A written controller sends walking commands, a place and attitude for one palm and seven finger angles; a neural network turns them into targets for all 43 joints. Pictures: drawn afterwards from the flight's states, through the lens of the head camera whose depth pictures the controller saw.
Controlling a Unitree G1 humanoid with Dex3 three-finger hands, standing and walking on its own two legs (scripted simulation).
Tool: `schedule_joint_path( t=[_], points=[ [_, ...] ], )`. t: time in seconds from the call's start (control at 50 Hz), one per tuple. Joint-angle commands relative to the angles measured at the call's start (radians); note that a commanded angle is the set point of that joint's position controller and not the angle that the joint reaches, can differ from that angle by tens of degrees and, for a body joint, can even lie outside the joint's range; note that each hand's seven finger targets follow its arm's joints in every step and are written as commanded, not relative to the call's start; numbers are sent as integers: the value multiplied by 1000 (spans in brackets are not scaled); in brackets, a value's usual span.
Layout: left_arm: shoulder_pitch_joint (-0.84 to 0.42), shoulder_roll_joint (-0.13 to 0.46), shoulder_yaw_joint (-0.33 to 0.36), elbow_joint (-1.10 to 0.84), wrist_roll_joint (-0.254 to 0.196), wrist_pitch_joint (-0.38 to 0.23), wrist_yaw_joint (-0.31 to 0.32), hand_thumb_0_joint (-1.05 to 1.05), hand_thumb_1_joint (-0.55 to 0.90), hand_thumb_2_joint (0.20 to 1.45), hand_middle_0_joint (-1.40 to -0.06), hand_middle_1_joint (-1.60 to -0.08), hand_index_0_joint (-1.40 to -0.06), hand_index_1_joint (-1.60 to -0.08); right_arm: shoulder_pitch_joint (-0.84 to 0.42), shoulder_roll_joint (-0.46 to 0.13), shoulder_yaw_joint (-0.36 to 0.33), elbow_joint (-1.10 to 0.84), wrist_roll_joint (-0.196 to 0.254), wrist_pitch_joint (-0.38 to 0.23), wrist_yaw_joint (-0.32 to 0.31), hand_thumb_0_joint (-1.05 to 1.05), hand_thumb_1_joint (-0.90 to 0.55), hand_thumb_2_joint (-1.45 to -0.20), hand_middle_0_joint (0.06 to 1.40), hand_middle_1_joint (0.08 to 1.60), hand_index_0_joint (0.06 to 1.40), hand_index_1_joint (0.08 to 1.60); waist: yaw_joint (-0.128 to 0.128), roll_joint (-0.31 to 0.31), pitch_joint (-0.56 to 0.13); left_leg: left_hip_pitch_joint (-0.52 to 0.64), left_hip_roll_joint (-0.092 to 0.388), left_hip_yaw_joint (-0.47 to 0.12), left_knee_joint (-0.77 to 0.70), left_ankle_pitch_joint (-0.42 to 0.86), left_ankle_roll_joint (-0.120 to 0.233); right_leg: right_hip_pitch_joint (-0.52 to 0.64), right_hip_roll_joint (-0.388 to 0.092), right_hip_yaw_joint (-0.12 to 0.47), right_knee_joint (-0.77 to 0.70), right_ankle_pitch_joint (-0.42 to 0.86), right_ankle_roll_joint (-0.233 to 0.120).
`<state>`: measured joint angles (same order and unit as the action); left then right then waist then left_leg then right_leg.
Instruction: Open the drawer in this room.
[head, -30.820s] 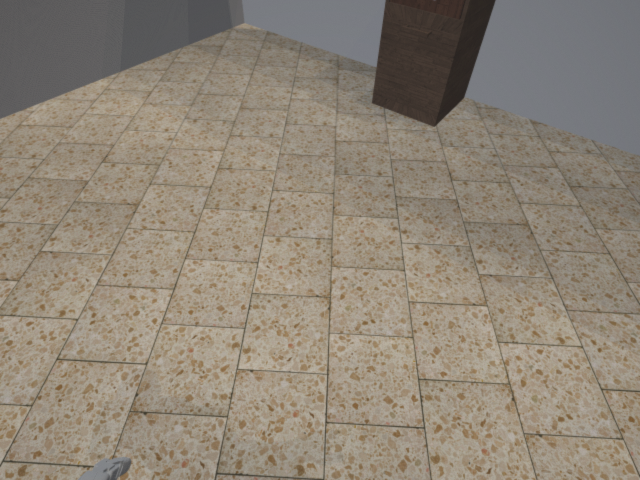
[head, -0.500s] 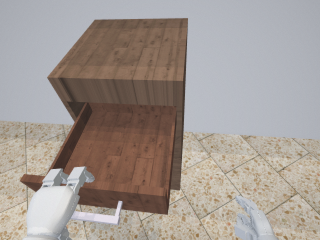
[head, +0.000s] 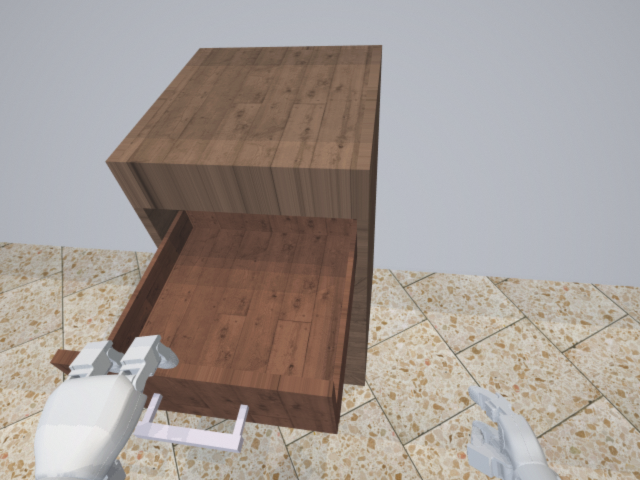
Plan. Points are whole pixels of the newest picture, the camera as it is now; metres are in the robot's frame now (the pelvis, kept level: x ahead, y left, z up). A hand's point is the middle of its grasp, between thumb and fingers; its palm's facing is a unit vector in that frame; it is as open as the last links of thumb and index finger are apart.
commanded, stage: draw the hand back to the body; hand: left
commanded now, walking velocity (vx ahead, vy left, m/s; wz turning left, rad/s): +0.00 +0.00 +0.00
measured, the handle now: (193, 421) +0.20 +0.22 -0.08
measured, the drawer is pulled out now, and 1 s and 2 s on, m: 0.30 0.30 0.30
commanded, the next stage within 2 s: step back with the hand held close in 1.60 s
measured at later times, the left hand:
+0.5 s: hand (90, 412) +0.16 +0.25 +0.09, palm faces +0.01 -0.11 -0.99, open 13.8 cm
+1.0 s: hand (72, 350) +0.19 +0.24 +0.17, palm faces +0.37 -0.84 -0.39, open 12.2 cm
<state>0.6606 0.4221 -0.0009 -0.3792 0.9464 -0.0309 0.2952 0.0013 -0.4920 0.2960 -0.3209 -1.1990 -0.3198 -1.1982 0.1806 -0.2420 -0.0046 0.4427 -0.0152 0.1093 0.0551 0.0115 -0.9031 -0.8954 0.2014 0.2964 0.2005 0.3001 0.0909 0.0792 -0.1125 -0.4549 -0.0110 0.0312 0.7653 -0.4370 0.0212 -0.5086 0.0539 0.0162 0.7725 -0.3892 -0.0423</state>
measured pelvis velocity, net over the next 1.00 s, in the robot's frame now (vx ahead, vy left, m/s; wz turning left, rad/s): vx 0.01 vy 0.02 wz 0.06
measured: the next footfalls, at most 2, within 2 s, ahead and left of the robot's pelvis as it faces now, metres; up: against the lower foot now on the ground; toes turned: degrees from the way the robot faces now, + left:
none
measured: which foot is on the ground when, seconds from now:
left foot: down 0.00-1.00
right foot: down 0.00-1.00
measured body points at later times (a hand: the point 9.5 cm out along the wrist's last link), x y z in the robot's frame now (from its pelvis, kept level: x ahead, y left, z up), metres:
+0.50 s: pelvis +0.00 +0.01 +0.01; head +0.01 -0.02 +0.46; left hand +0.15 +0.26 +0.15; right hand +0.21 -0.20 -0.07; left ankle -0.03 +0.11 -0.71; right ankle +0.00 -0.09 -0.71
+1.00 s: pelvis +0.01 +0.02 +0.03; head +0.01 +0.00 +0.48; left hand +0.16 +0.29 +0.19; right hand +0.21 -0.18 -0.05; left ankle -0.03 +0.11 -0.71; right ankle +0.00 -0.09 -0.71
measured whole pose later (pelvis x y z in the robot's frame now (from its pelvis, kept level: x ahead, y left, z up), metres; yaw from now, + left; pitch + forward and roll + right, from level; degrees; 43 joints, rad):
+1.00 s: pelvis +0.01 +0.02 +0.03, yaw +4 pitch -2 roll -1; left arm 0.56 0.33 0.20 -0.51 -0.04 -0.08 0.12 0.00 -0.09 0.47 -0.29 -0.94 -0.28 -0.94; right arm 0.21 -0.19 0.05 0.58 0.01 -0.14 -0.07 0.01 -0.90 -0.90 0.20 0.30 0.20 0.30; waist 0.04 0.06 0.01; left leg -0.13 -0.04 -0.03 0.49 -0.32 0.04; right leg -0.15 0.02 -0.03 0.46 -0.28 -0.02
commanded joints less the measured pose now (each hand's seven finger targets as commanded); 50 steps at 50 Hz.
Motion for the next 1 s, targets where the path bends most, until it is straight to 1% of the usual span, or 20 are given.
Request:
schedule_joint_path(
  t=[0.0,0.08,0.1,0.18,0.24,0.28,0.3,0.46,0.56,0.58,0.6,0.62,0.64,0.66,0.7,0.76,0.8,0.86,0.92,0.98],
  points=[
    [-17,151,122,-209,-6,-25,35,0,-500,300,-300,-1200,-300,-1200,-113,-88,-33,-168,-2,-50,-20,0,-900,-900,200,300,200,300,-7,-75,-92,91,9,-35,-88,261,16,64,-46,76,-162,263,-9],
    [-92,222,175,-246,14,-43,39,0,-500,300,-300,-1200,-300,-1200,-96,-93,-25,-170,-24,-50,-29,0,-900,-900,200,300,200,300,-3,-42,-113,141,4,-35,-76,255,13,19,-51,102,-185,191,-18],
    [-82,184,153,-231,1,-46,36,0,-500,300,-300,-1200,-300,-1200,-108,-87,-30,-162,-13,-49,-33,0,-900,-900,200,300,200,300,-10,-39,-70,125,9,-40,-89,247,17,37,-51,78,-182,212,-17],
    [-38,214,205,-207,-19,-32,26,0,-500,300,-300,-1200,-300,-1200,-111,-91,-29,-161,-6,-45,-29,0,-900,-900,200,300,200,300,6,-42,-99,119,9,-39,-104,287,12,77,-49,63,-179,250,-11],
    [-21,196,190,-188,-49,-9,1,0,-500,300,-300,-1200,-300,-1200,-138,-90,-32,-163,11,-39,-33,0,-900,-900,200,300,200,300,1,-84,-43,90,12,-39,-130,268,14,106,-51,55,-195,267,-1],
    [-40,219,202,-195,-56,1,-20,0,-500,300,-300,-1200,-300,-1200,-132,-97,-24,-164,10,-38,-34,0,-900,-900,200,300,200,300,8,-79,-84,106,12,-38,-143,287,16,127,-55,44,-198,269,3],
    [-27,205,188,-202,-71,5,-30,0,-500,300,-300,-1200,-300,-1200,-144,-96,-30,-167,17,-38,-40,0,-900,-900,200,300,200,300,5,-64,-49,106,14,-38,-151,280,16,134,-54,52,-208,273,1],
    [-42,269,247,-284,-78,-33,-56,0,-500,300,-300,-1200,-300,-1200,-127,-108,-23,-173,8,-43,-59,0,-900,-900,200,300,200,300,14,-28,-68,181,21,-44,-164,323,13,138,-56,64,-250,270,-3],
    [-19,257,262,-306,-85,-36,-52,0,-500,300,-300,-1200,-300,-1200,-131,-110,-28,-175,13,-37,-50,0,-900,-900,200,300,200,300,17,10,-57,202,32,-51,-177,384,2,138,-54,43,-247,286,-5],
    [-29,276,273,-309,-77,-37,-55,0,-500,300,-300,-1200,-300,-1200,-108,-109,-23,-173,7,-34,-47,0,-900,-900,200,300,200,300,21,-3,-94,220,35,-44,-174,418,3,139,-57,18,-237,292,0],
    [5,-173,122,-203,-814,-28,-111,0,-465,315,-298,-1178,-298,-1178,-41,-22,-23,-171,49,-110,-80,0,-900,-900,200,300,200,300,-97,-43,4,328,81,-95,-220,426,15,242,-55,-69,-222,251,9],
    [-42,-41,181,-235,-843,-52,-125,0,-430,330,-295,-1155,-295,-1155,-38,-59,-20,-152,56,-161,-101,0,-900,-900,200,300,200,300,-70,-79,-23,339,94,-107,-242,440,10,238,-60,-64,-231,204,14],
    [-35,-28,200,-253,-851,-62,-123,0,-395,345,-292,-1133,-292,-1133,-51,-49,-16,-142,55,-184,-113,0,-900,-900,200,300,200,300,-65,-5,6,352,94,-105,-252,439,2,231,-59,-58,-246,178,13],
    [-17,15,251,-278,-907,-70,-120,0,-360,360,-290,-1110,-290,-1110,-75,-54,-10,-128,52,-192,-132,0,-900,-900,200,300,200,300,-49,-82,-10,328,90,-119,-277,447,-1,266,-64,-73,-266,195,15],
    [-101,32,242,-349,-935,-94,-119,0,-290,390,-285,-1065,-285,-1065,-68,-57,0,-116,40,-231,-152,0,-900,-900,200,300,200,300,-54,-86,-16,321,75,-104,-297,463,-7,314,-80,-73,-286,262,18],
    [-160,59,260,-393,-950,-108,-118,0,-185,435,-277,-997,-277,-997,-87,-62,16,-76,33,-281,-162,0,-900,-900,200,300,200,300,-49,30,70,285,62,-101,-334,427,-19,319,-85,-65,-329,246,5],
    [-154,31,246,-377,-962,-111,-126,0,-115,465,-273,-952,-273,-952,-79,-52,27,-58,31,-304,-154,0,-900,-900,200,300,200,300,-48,78,111,276,60,-106,-357,441,-35,329,-85,-75,-337,250,-1],
    [-152,45,291,-355,-971,-113,-138,0,-10,510,-265,-885,-265,-885,-88,-53,24,-29,29,-319,-143,0,-900,-900,200,300,200,300,-40,91,118,284,61,-102,-365,472,-46,354,-78,-74,-358,278,-5],
    [-112,22,309,-308,-992,-114,-153,0,95,555,-257,-817,-257,-817,-94,-54,14,-22,26,-312,-133,0,-900,-900,200,300,200,300,-36,-8,79,296,59,-89,-371,494,-39,391,-76,-78,-358,326,0],
    [-81,6,316,-285,-1004,-114,-167,0,200,600,-250,-750,-250,-750,-106,-57,4,-16,29,-299,-128,0,-900,-900,200,300,200,300,-39,-46,50,310,55,-75,-372,494,-26,407,-75,-71,-370,355,8]
  ],
)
